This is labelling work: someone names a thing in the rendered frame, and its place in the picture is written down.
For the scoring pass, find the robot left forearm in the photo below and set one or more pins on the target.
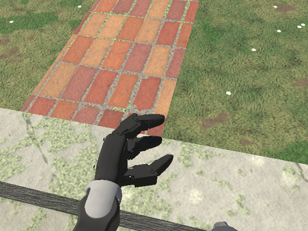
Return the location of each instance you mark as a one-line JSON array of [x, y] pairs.
[[99, 209]]

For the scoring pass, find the robot right shin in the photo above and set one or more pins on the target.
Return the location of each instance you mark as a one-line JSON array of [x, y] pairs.
[[220, 223]]

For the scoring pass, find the robot left hand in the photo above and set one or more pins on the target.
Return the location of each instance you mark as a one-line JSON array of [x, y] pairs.
[[123, 145]]

